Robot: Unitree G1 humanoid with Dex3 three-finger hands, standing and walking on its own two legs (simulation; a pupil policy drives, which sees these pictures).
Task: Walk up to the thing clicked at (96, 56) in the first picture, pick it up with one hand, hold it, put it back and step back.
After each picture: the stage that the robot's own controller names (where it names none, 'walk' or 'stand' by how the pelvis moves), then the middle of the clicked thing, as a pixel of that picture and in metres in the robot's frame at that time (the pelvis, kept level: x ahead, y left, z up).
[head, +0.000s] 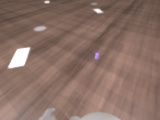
stand; (96, 56) +1.35 -0.06 -0.72
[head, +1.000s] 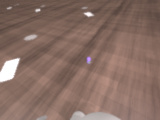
walk; (88, 60) +1.22 +0.21 -0.70
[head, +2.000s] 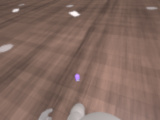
walk; (77, 77) +0.71 +0.31 -0.71
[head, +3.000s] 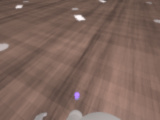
walk; (77, 96) +0.44 +0.20 -0.71
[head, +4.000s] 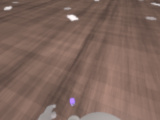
stand; (72, 101) +0.36 +0.23 -0.72
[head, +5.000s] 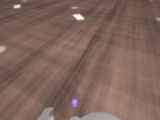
stand; (75, 103) +0.34 +0.20 -0.72
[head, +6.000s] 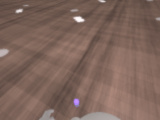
stand; (76, 102) +0.37 +0.20 -0.73
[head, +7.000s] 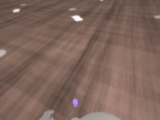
stand; (75, 102) +0.35 +0.22 -0.73
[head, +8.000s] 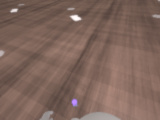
stand; (74, 103) +0.34 +0.23 -0.73
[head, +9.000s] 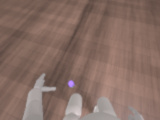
go down; (71, 84) +0.38 +0.22 -0.58
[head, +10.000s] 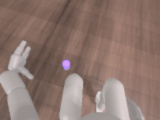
go down; (66, 65) +0.43 +0.24 -0.31
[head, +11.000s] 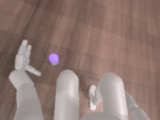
close in; (54, 59) +0.42 +0.26 -0.26
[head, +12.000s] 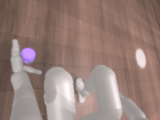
close; (28, 56) +0.41 +0.29 -0.22
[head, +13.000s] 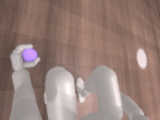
lift; (30, 56) +0.39 +0.29 -0.23
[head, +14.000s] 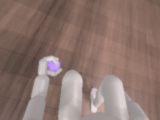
lift; (53, 66) +0.33 +0.28 -0.11
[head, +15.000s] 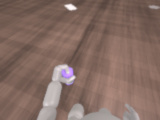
lift; (68, 76) +0.32 +0.18 +0.03
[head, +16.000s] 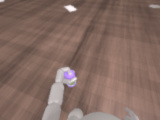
hold; (70, 78) +0.32 +0.17 -0.01
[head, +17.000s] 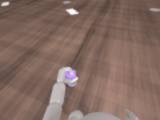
hold; (71, 78) +0.32 +0.17 +0.00
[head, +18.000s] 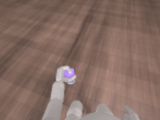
crouch; (70, 76) +0.34 +0.17 -0.05
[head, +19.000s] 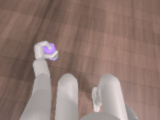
lower; (51, 52) +0.46 +0.26 -0.10
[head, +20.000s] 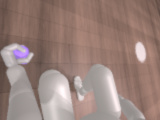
lower; (22, 55) +0.42 +0.29 -0.23
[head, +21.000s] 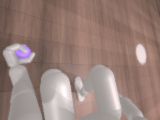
lower; (24, 55) +0.42 +0.30 -0.23
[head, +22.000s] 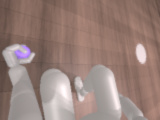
lower; (24, 55) +0.41 +0.30 -0.23
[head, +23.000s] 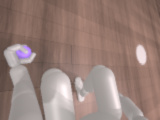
lower; (25, 55) +0.41 +0.30 -0.23
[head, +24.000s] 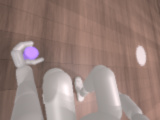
open; (29, 55) +0.40 +0.28 -0.23
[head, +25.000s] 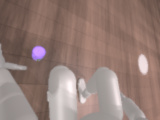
stand; (38, 54) +0.40 +0.27 -0.23
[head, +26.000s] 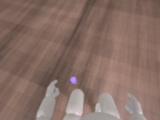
stand; (73, 80) +0.39 +0.21 -0.54
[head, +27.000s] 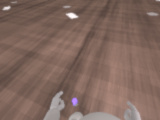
stand; (74, 101) +0.35 +0.20 -0.67
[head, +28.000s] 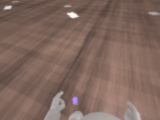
stand; (75, 100) +0.36 +0.20 -0.67
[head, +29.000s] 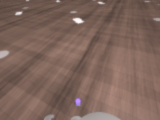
stand; (78, 102) +0.38 +0.19 -0.72
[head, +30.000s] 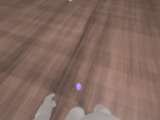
walk; (78, 86) +0.43 +0.14 -0.71
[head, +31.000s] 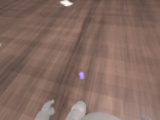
walk; (81, 75) +0.64 +0.21 -0.70
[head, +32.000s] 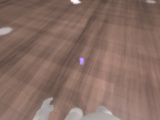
walk; (81, 61) +0.96 +0.20 -0.70
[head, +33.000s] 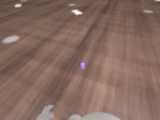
stand; (82, 65) +1.01 +0.21 -0.72
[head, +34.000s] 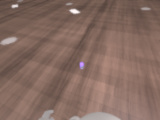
stand; (81, 65) +1.01 +0.23 -0.73
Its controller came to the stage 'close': yes
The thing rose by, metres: 0.71
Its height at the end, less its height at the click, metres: +0.00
